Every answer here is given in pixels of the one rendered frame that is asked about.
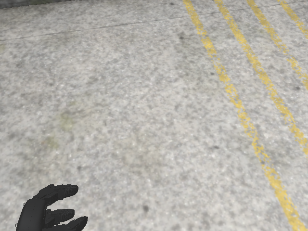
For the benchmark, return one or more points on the left robot hand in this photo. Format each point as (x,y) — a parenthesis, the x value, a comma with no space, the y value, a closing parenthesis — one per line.
(35,217)

